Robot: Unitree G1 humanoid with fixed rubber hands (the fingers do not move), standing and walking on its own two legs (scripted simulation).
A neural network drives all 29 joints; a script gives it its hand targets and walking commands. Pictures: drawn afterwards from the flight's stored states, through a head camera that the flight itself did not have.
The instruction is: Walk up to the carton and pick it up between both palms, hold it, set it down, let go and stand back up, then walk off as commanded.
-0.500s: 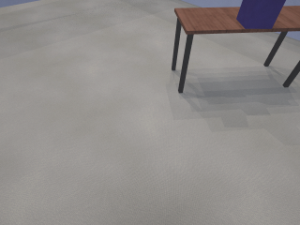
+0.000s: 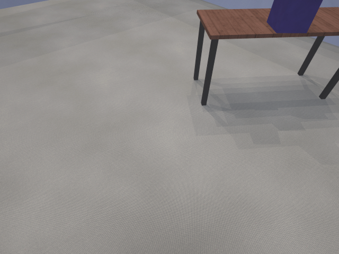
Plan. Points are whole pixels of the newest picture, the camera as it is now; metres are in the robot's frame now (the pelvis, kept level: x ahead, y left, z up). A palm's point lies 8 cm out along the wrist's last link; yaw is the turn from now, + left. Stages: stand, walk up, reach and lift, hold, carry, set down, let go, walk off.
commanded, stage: stand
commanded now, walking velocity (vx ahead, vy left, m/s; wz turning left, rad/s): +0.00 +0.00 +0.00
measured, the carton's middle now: (293, 8) +1.58 -0.86 +0.01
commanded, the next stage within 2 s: none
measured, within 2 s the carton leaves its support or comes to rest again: neither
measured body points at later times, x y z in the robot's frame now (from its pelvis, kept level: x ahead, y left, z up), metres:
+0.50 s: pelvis +0.00 +0.00 +0.00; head +0.02 +0.01 +0.45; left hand +0.09 +0.27 -0.13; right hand +0.09 -0.26 -0.13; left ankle +0.02 +0.11 -0.73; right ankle +0.02 -0.13 -0.73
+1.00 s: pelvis -0.01 +0.00 +0.00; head +0.00 +0.01 +0.45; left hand +0.08 +0.27 -0.13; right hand +0.09 -0.26 -0.13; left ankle +0.02 +0.11 -0.73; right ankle +0.02 -0.13 -0.73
